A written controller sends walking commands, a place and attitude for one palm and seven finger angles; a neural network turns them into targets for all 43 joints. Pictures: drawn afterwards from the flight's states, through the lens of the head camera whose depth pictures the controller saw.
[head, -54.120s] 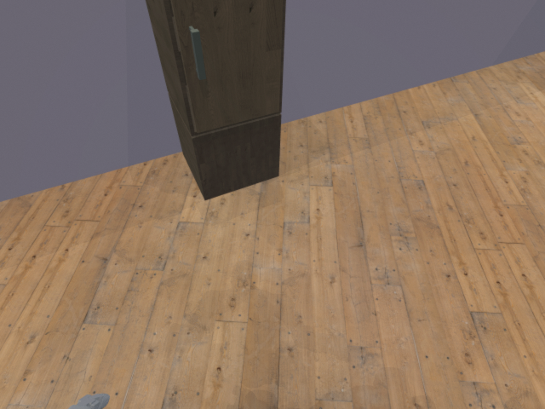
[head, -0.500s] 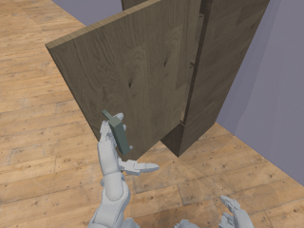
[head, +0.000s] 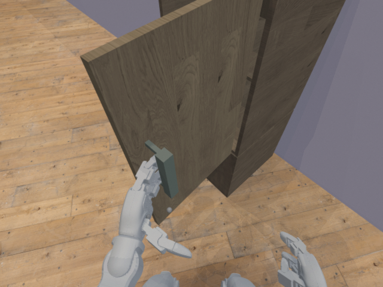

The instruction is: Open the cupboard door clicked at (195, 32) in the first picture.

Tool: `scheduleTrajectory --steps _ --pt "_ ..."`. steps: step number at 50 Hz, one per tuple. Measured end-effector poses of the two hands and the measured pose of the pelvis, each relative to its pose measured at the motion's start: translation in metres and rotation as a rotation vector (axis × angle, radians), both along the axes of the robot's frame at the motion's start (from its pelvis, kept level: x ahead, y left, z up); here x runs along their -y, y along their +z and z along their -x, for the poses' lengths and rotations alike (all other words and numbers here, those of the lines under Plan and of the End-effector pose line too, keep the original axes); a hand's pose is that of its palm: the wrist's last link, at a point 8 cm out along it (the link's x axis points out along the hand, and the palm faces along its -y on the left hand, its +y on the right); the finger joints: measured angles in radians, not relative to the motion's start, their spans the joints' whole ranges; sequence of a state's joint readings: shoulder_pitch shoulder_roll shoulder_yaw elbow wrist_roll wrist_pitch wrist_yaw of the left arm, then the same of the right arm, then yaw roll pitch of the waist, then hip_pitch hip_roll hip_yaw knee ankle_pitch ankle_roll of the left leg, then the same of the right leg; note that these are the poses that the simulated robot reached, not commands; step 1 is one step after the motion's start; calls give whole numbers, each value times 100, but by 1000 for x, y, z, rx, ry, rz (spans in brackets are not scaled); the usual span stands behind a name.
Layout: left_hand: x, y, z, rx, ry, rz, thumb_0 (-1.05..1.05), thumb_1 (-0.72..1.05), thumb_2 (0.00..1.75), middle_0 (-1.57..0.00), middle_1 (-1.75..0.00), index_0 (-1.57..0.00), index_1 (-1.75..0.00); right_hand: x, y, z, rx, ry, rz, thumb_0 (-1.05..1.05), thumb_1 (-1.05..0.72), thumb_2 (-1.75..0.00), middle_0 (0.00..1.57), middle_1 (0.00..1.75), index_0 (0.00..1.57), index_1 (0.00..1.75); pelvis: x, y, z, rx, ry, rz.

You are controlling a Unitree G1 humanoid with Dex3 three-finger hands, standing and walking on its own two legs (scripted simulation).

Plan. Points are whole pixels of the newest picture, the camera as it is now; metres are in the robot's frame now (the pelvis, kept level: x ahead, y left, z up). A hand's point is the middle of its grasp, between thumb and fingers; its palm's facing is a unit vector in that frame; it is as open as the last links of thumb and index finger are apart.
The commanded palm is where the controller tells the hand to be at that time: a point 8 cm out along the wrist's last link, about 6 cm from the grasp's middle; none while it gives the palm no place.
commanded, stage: slide the hand sideways off the handle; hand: left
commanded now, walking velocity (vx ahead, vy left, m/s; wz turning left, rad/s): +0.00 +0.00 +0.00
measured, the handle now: (161, 170) +0.34 +0.09 +0.05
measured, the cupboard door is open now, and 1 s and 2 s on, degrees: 95 95 95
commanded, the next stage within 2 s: draw the hand back to the body in 0.80 s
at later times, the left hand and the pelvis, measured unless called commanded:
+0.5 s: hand (143, 230) +0.22 +0.10 +0.05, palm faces -0.07 -1.00 -0.02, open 16.2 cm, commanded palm +0.19 +0.17 +0.05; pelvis +0.01 +0.00 -0.01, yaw +0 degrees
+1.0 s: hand (121, 243) +0.19 +0.14 +0.05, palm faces -0.07 -1.00 -0.03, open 16.3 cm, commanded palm +0.17 +0.20 +0.07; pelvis +0.00 -0.01 -0.02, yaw +0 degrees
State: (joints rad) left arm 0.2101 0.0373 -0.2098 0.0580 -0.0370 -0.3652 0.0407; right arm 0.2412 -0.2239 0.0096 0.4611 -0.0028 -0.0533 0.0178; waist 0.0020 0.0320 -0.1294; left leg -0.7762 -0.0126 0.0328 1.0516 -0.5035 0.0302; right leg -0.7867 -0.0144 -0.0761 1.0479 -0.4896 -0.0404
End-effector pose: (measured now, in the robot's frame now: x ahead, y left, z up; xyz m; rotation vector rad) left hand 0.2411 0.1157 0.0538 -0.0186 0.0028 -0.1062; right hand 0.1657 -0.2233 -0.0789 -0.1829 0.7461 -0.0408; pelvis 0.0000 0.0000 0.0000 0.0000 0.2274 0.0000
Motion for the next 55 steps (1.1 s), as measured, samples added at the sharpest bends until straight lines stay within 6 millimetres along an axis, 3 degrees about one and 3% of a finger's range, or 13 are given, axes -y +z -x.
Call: scheduleTrajectory --steps 7,16,35,47,55 --pt "-12 -6 10 -14 8 -37 -1 -50 30 -15 -30 -15 -31 -5 -4 -3 9 3 3 1 -90 -90 20 30 20 30 -1 -6 2 -3 0 6" --pt "-26 -1 20 -29 13 -32 -1 -50 30 -17 -31 -17 -32 -9 -4 -5 18 -2 -9 1 -90 -90 20 30 20 30 -1 -5 -2 -9 0 8" --pt "-65 -2 59 -47 64 -58 -1 -50 30 -16 -30 -16 -31 8 -5 -22 73 -4 31 1 -90 -90 20 30 20 30 8 -16 -5 -34 11 14" --pt "-72 -3 65 -49 41 -44 -1 -50 30 -15 -30 -15 -30 5 -6 -22 93 -10 34 2 -90 -90 20 30 20 30 7 -20 -2 -38 16 23" --pt "-90 26 66 -30 62 -83 -1 -50 30 -15 -30 -15 -30 -1 5 -15 85 -44 10 2 -90 -90 20 30 20 30 4 -8 -4 3 13 26"
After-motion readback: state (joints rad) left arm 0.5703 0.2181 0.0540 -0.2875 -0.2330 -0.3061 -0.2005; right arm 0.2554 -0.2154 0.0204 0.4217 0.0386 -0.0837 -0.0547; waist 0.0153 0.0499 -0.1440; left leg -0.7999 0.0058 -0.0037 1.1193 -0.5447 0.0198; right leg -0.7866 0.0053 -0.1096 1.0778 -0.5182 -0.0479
